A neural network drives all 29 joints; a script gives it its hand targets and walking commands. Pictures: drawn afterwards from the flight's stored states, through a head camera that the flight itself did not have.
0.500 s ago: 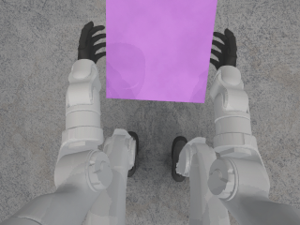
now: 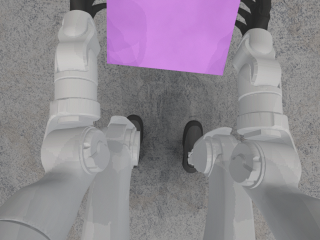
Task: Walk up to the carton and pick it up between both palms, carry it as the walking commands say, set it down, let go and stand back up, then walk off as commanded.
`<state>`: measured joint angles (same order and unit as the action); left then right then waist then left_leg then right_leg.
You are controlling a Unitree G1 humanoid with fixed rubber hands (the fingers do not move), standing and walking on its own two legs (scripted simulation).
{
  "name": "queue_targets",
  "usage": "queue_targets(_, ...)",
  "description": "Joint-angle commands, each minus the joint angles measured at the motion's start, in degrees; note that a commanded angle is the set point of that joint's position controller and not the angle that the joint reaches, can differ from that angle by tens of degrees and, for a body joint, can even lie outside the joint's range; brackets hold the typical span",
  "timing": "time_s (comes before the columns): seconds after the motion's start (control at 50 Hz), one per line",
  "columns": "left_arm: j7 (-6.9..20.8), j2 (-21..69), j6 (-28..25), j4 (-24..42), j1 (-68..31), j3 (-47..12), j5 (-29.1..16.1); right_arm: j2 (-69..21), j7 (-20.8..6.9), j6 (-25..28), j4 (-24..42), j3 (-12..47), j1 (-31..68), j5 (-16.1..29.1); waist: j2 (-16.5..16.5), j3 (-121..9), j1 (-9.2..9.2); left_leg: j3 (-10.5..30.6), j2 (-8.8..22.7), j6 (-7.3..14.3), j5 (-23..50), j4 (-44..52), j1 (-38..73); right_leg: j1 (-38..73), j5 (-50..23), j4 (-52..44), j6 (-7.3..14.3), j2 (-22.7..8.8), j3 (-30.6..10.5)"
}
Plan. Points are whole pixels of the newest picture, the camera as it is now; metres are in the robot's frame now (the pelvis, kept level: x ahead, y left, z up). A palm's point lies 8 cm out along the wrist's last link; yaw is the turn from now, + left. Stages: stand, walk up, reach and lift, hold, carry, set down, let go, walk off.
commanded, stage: set down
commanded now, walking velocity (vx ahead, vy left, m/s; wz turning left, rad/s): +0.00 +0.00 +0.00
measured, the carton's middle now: (169, 10) +0.55 +0.06 -0.24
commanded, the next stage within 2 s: none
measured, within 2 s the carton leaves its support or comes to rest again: rests again in 1.52 s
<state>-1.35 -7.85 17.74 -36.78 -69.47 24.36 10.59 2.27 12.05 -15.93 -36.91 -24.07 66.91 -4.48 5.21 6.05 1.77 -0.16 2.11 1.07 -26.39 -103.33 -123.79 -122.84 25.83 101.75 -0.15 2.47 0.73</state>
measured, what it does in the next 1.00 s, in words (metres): lowers itself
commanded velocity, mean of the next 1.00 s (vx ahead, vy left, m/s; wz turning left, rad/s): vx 0.00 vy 0.00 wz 0.00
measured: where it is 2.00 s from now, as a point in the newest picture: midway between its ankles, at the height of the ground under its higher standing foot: (161, 152)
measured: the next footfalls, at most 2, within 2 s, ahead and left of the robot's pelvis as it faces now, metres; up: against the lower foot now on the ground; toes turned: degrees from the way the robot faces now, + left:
none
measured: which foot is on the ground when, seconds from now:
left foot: down 0.00-1.00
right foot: down 0.00-1.00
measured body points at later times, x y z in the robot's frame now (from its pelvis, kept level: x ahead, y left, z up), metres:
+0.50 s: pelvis -0.01 +0.00 -0.05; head +0.38 +0.05 +0.15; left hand +0.55 +0.23 -0.24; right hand +0.57 -0.10 -0.25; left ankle +0.12 +0.11 -0.44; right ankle +0.13 -0.11 -0.44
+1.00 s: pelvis +0.00 +0.01 -0.07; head +0.38 +0.07 +0.13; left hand +0.55 +0.23 -0.28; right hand +0.56 -0.11 -0.28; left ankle +0.12 +0.12 -0.44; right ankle +0.13 -0.11 -0.44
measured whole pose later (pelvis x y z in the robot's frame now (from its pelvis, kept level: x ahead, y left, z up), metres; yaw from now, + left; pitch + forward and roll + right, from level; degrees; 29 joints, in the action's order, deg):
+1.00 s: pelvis +0.00 +0.01 -0.07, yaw +0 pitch +34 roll -4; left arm -1.8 -20.6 13.4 -55.7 -88.5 11.6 -0.8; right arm 15.4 7.6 -11.9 -56.4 -17.4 85.8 5.2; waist 4.3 30.0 3.1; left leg -0.2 1.7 2.9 -31.4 -121.3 -124.1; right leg -122.2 31.2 119.3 -1.4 2.6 0.7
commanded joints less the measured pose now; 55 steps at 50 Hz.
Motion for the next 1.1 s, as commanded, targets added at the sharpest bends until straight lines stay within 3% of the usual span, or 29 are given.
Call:
queue_targets(0.0, 15.58, 44.02, -2.52, -1.69, -35.29, -32.34, -10.9, -42.99, -20.64, 2.46, 0.92, 30.61, 42.84, 8.1, -6.96, -73.7, 3.45, -1.71, -6.99, -1.7, 15.25, 2.78, 38.37, 24.24, -6.46, 1.22, -0.43, 6.47, 3.15)
queue_targets(0.02, 15.42, 44.16, -2.88, -1.67, -35.85, -32.02, -10.89, -42.34, -20.39, 2.64, 2.23, 31.91, 44.87, 8.73, -6.45, -75.67, 4.45, -2.1, -6.86, -1.97, 16.35, 1.95, 38.58, 26.2, -7.74, 1.84, -0.7, 6.4, 3.22)
queue_targets(0.04, 15.15, 45.18, -2.89, -2.42, -36.08, -32.91, -11.64, -41.19, -20.06, 3.36, 3.72, 31.46, 45.82, 8.57, -8.77, -75.49, 3.5, -1.61, -6.92, -2.22, 17.17, 1.95, 39.4, 25.41, -8.65, 2.5, -0.23, 6.43, 3.23)
queue_targets(0.06, 15.23, 44.27, -3.38, -1.23, -37.21, -33.56, -12.61, -42.24, -19.85, 3.35, 2.88, 31.99, 45.9, 9.0, -6.26, -76.83, 2.59, -1.74, -6.99, -1.88, 17.6, 0.97, 38.82, 27.53, -9.81, 2.93, -0.48, 6.33, 3.5)
queue_targets(0.08, 14.78, 43.91, -3.74, 0.23, -37.83, -33.35, -12.16, -43.73, -19.99, 3.33, 3.08, 33.29, 46.21, 9.99, -6.61, -78.94, 4.74, -2.29, -7.04, -1.64, 18.5, 0.22, 40.08, 28.3, -10.61, 3.48, -0.74, 6.53, 2.68)
queue_targets(0.12, 14.66, 41.45, -4.56, 0.46, -40.39, -34.66, -13.75, -41.94, -18.82, 3.95, 2.8, 33.82, 47.44, 10.33, -4.36, -78.58, 2.49, -2.07, -6.89, -1.61, 18.08, -1.46, 37.81, 30.63, -12.0, 4.39, -1.12, 6.32, 2.75)
queue_targets(0.16, 14.66, 39.76, -4.38, -2.17, -40.38, -34.64, -13.84, -39.69, -18.3, 4.08, 1.85, 34.17, 48.65, 10.57, -5.34, -76.8, 2.67, -2.25, -6.42, -1.68, 16.49, -1.75, 37.02, 29.85, -10.7, 5.02, -1.13, 6.04, 2.91)
queue_targets(0.2, 14.07, 38.36, -4.84, -1.27, -41.16, -34.74, -14.57, -39.23, -17.65, 4.83, 6.71, 37.37, 54.47, 13.55, -4.79, -81.72, 4.62, -2.73, -6.4, -1.01, 18.04, -3.61, 39.0, 33.14, -11.99, 6.63, -1.22, 5.65, 2.11)
queue_targets(0.24, 14.44, 36.85, -4.46, -6.14, -39.9, -33.1, -14.71, -36.7, -16.75, 4.62, 2.27, 36.42, 52.36, 12.34, -4.19, -77.25, 4.05, -3.05, -6.01, -1.15, 14.97, -4.55, 36.54, 35.1, -10.15, 6.58, -0.99, 5.16, 1.63)
queue_targets(0.28, 14.55, 36.79, -4.86, -0.66, -45.36, -34.73, -16.6, -36.24, -16.3, 4.43, 4.62, 37.52, 56.07, 13.37, -1.39, -84.6, 2.34, -2.8, -6.25, -1.18, 16.5, -5.21, 38.63, 40.32, -13.17, 8.3, -1.4, 5.23, 2.75)
queue_targets(0.3, 13.67, 34.88, -5.56, 2.55, -47.53, -35.08, -17.42, -36.89, -15.54, 4.98, 10.05, 40.72, 59.33, 16.17, -2.54, -94.03, 5.72, -3.95, -5.83, -1.08, 20.29, -7.45, 43.56, 45.76, -16.34, 9.33, -1.42, 5.29, 1.41)
queue_targets(0.34, 13.47, 36.34, -5.61, -0.26, -47.27, -34.21, -18.98, -35.7, -14.7, 5.62, 7.58, 38.85, 59.48, 16.35, -3.3, -91.88, 4.35, -4.0, -6.16, -0.74, 19.76, -7.76, 41.49, 47.88, -17.82, 9.87, -0.79, 5.33, 1.24)
queue_targets(0.44, 16.96, 33.82, -3.71, -12.59, -42.08, -28.95, -15.55, -36.04, -17.25, 2.63, -9.25, 30.29, 48.85, 10.86, -2.94, -70.33, 2.01, -3.52, -4.86, -0.56, 9.3, -7.57, 34.38, 37.86, -7.25, 11.07, -0.37, 4.94, 3.11)
queue_targets(0.48, 18.15, 34.13, -3.41, -12.43, -43.03, -28.65, -14.33, -36.27, -18.64, 2.87, -7.92, 27.11, 50.29, 9.68, -5.93, -62.73, 2.6, -3.34, -5.04, -0.38, 8.04, -7.72, 31.81, 31.87, -4.48, 10.95, 0.48, 5.05, 2.5)
queue_targets(0.5, 18.48, 34.83, -3.43, -12.3, -45.59, -28.03, -13.99, -34.66, -18.85, 3.33, -8.24, 25.67, 51.63, 8.89, -6.01, -59.63, 0.68, -3.28, -5.08, -0.76, 6.95, -8.51, 29.47, 30.84, -3.66, 11.06, 0.59, 4.79, 2.36)
queue_targets(0.54, 17.92, 35.52, -4.37, -7.82, -49.49, -30.22, -16.59, -34.15, -18.5, 4.94, -0.29, 28.49, 57.99, 11.66, -5.99, -65.91, 1.89, -2.38, -5.3, -0.54, 12.83, -9.76, 35.16, 31.08, -7.47, 12.53, 0.76, 4.84, 2.8)
queue_targets(0.56, 17.19, 35.73, -5.42, -3.67, -53.33, -32.38, -18.88, -33.32, -18.16, 5.7, 0.91, 29.39, 59.54, 13.05, -5.2, -70.57, -0.02, -1.53, -5.28, -0.85, 16.54, -10.69, 37.62, 33.32, -11.73, 14.09, 0.68, 4.78, 3.43)
queue_targets(0.6, 16.33, 35.1, -5.74, -7.64, -50.24, -31.29, -18.58, -32.49, -17.76, 6.89, 0.93, 30.21, 60.18, 14.72, -7.01, -70.97, 2.59, -1.3, -5.36, -0.51, 19.22, -12.07, 40.53, 32.49, -13.14, 15.03, 0.48, 4.73, 2.88)
queue_targets(0.62, 15.5, 34.56, -6.38, -4.73, -52.89, -32.65, -20.12, -31.5, -17.36, 7.64, 2.7, 31.53, 61.95, 16.14, -7.06, -75.16, 2.07, -0.74, -5.24, -0.46, 21.16, -12.54, 42.46, 33.79, -15.09, 15.71, 0.56, 4.45, 2.8)
queue_targets(0.64, 15.25, 34.03, -6.71, -6.71, -51.72, -30.99, -19.47, -31.67, -17.35, 7.35, 0.21, 31.46, 60.46, 15.56, -5.06, -71.35, 2.4, -1.08, -5.68, -0.19, 21.32, -12.94, 39.79, 33.71, -15.59, 15.24, 0.16, 4.49, 2.37)
queue_targets(0.7, 14.59, 34.57, -6.58, -9.5, -48.11, -31.16, -19.35, -30.49, -17.91, 7.29, -4.91, 30.86, 56.7, 15.81, -7.57, -67.2, 2.1, -0.08, -5.59, -0.43, 22.53, -13.26, 43.52, 27.89, -13.14, 15.83, 0.09, 4.22, 3.17)
queue_targets(0.72, 14.84, 33.62, -6.79, -9.49, -47.86, -30.38, -18.78, -31.23, -18.51, 6.7, -8.13, 29.03, 53.8, 14.15, -5.78, -62.01, 1.16, 0.18, -5.78, -0.53, 21.3, -12.1, 40.89, 25.03, -11.77, 16.01, -0.07, 4.16, 3.95)
queue_targets(0.74, 15.09, 34.26, -6.11, -12.58, -46.19, -29.39, -17.14, -29.67, -18.99, 6.63, -10.09, 27.53, 52.59, 13.03, -8.16, -57.73, 1.35, -0.29, -5.86, -0.87, 19.09, -12.19, 40.68, 22.11, -8.44, 15.22, 0.23, 4.18, 3.75)
queue_targets(0.82, 15.55, 36.79, -5.4, -13.59, -45.77, -30.18, -16.9, -31.02, -20.38, 6.19, -10.28, 25.62, 51.68, 12.19, -8.93, -52.82, -0.39, 0.64, -5.7, -0.96, 15.06, -10.99, 38.84, 19.56, -5.79, 15.34, 1.24, 4.15, 4.28)
queue_targets(0.86, 15.31, 36.98, -6.24, -10.3, -48.49, -31.31, -18.9, -29.49, -19.84, 7.54, -3.31, 27.06, 57.1, 13.52, -7.87, -57.14, -0.43, 0.77, -6.22, -0.87, 19.3, -12.39, 40.68, 21.52, -9.16, 16.45, 1.04, 4.05, 4.53)
queue_targets(0.92, 14.13, 34.38, -8.0, -5.39, -53.36, -33.06, -21.71, -31.11, -18.68, 8.11, -3.05, 30.23, 57.93, 16.78, -6.65, -64.81, 0.82, 0.68, -6.02, -0.46, 22.89, -14.02, 42.66, 26.84, -14.11, 17.86, 0.75, 4.13, 3.98)
queue_targets(0.94, 13.97, 34.4, -7.94, -6.21, -53.45, -34.12, -22.57, -29.89, -18.63, 8.33, -4.66, 29.32, 56.73, 16.08, -7.63, -64.55, -1.21, 1.37, -5.8, -0.83, 23.77, -13.7, 44.56, 25.09, -13.87, 17.8, 0.69, 4.18, 4.59)
queue_targets(0.98, 14.35, 35.76, -7.17, -10.73, -50.43, -32.57, -20.77, -28.5, -18.69, 8.26, -6.8, 28.0, 56.82, 15.44, -9.78, -58.77, -0.46, 1.07, -5.84, -1.01, 21.49, -13.18, 43.49, 21.91, -10.92, 17.24, 0.73, 4.01, 4.46)
queue_targets(1.08, 15.23, 33.28, -6.74, -14.17, -48.08, -29.7, -18.71, -29.71, -19.47, 7.34, -9.87, 26.12, 54.14, 13.8, -7.07, -49.63, 0.31, 0.36, -5.67, -0.79, 13.51, -12.12, 34.55, 21.49, -6.42, 16.56, 0.46, 3.89, 4.06)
